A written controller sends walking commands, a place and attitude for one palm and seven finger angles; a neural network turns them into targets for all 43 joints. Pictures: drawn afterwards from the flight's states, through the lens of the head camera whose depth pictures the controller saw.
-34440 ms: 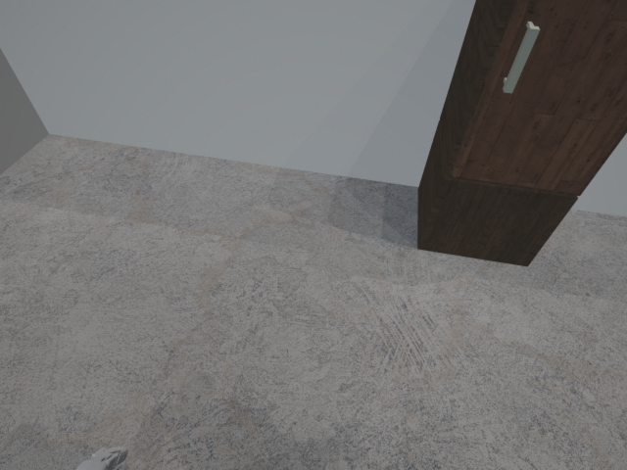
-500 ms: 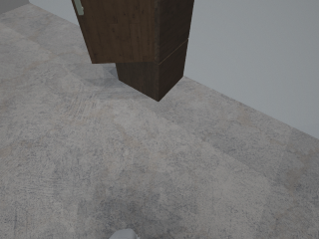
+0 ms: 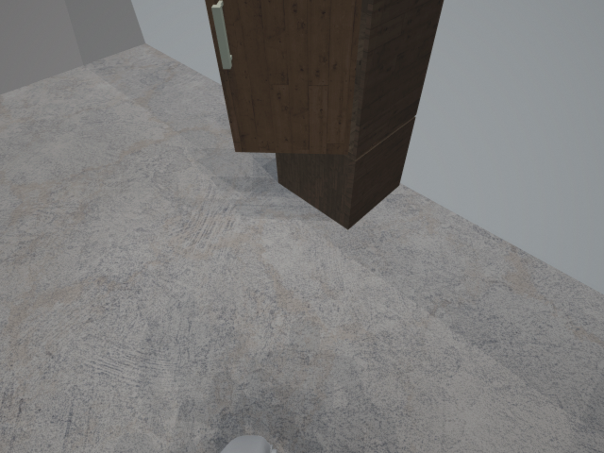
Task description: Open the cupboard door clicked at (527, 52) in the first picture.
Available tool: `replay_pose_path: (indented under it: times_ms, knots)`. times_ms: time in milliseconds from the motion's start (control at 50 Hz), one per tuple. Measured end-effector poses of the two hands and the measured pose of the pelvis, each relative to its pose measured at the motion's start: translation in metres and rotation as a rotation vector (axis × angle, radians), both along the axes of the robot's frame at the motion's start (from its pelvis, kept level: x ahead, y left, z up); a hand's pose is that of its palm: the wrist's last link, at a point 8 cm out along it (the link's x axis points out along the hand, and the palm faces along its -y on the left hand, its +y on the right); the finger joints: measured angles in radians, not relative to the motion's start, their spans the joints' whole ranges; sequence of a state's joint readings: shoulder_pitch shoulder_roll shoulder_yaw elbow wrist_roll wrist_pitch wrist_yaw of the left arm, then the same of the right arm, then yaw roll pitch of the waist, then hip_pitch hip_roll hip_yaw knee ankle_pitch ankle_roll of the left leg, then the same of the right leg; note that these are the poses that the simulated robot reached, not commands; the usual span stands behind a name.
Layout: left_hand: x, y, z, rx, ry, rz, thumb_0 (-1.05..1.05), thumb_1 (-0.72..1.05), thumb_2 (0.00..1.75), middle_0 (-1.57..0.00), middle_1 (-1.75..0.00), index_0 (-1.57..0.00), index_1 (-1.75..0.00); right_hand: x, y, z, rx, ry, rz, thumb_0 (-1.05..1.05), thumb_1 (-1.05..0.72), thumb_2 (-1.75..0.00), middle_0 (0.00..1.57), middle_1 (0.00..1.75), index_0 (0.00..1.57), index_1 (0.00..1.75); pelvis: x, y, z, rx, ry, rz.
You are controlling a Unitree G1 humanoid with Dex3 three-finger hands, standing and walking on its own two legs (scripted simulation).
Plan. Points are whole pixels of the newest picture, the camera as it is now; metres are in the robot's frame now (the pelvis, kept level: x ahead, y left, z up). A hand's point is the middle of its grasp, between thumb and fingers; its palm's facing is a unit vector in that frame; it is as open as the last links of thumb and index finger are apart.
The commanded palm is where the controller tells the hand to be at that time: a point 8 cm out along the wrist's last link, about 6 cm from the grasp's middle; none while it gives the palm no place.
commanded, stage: take the last steps up to it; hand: left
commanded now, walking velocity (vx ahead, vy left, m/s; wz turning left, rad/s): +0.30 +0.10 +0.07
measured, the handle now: (223, 35) +1.10 +0.30 +0.07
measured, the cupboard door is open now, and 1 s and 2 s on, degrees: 41 41 41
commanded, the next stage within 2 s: come to a stop and stand still in 1.30 s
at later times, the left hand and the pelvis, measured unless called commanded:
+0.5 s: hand (159, 394) +0.23 +0.27 -0.16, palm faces +0.03 -0.98 -0.20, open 7.4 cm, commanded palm none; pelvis +0.15 +0.08 +0.00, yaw +0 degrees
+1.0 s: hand (186, 347) +0.32 +0.25 -0.17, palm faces +0.07 -0.98 -0.17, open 7.3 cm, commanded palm none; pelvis +0.35 +0.07 +0.00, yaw +0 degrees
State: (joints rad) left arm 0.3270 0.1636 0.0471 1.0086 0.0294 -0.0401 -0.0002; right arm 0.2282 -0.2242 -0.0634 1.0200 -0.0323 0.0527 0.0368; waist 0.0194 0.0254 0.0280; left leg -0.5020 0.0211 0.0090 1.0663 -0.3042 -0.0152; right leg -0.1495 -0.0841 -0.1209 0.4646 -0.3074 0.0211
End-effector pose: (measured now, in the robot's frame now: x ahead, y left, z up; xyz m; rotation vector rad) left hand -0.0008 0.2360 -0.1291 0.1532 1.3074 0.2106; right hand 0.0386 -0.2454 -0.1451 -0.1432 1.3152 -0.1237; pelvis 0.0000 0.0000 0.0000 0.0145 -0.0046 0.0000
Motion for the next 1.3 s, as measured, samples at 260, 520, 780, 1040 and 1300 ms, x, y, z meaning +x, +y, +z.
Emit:
replay_pose_path:
  times_ms: [260,520,780,1040,1300]
  knots:
    - [-0.002,0.037,-0.034,-0.114,0.248,0.104,0.01,0.91,0.89,-0.2,-0.3,-0.2,-0.3,0.132,0.068,0.003,-0.058,-0.123,0.102,0.01,-0.91,-0.9,0.19,0.3,0.2,0.3,0.082,0.063,-0.018,-0.006,0.009,0.039]
    - [0.239,0.077,0.001,-0.023,-0.115,-0.074,0.01,0.91,0.9,-0.19,-0.3,-0.19,-0.29,0.111,0.091,0.003,-0.014,0.049,-0.046,0.0,-0.93,-0.9,0.2,0.3,0.2,0.3,0.161,0.076,0.002,0.019,-0.001,-0.007]
    - [0.344,0.036,0.001,-0.016,-0.15,-0.098,0.0,0.92,0.89,-0.2,-0.3,-0.2,-0.29,0.185,0.065,-0.007,0.023,0.148,-0.1,0.01,-0.91,-0.9,0.2,0.3,0.2,0.3,0.261,0.046,-0.002,0.002,-0.009,-0.017]
    - [0.31,0.067,-0.025,-0.091,0.18,0.051,0.0,0.93,0.89,-0.2,-0.3,-0.2,-0.29,0.418,0.093,0.014,-0.031,-0.155,0.053,0.01,-0.91,-0.9,0.19,0.3,0.2,0.3,0.37,0.081,-0.007,-0.026,-0.002,-0.01]
    - [0.483,0.097,-0.015,-0.066,0.021,-0.044,0.01,0.93,0.89,-0.2,-0.3,-0.2,-0.29,0.439,0.118,0.013,-0.054,-0.038,-0.028,0.0,-0.94,-0.9,0.2,0.3,0.2,0.3,0.455,0.106,0.003,-0.006,0.006,-0.027]
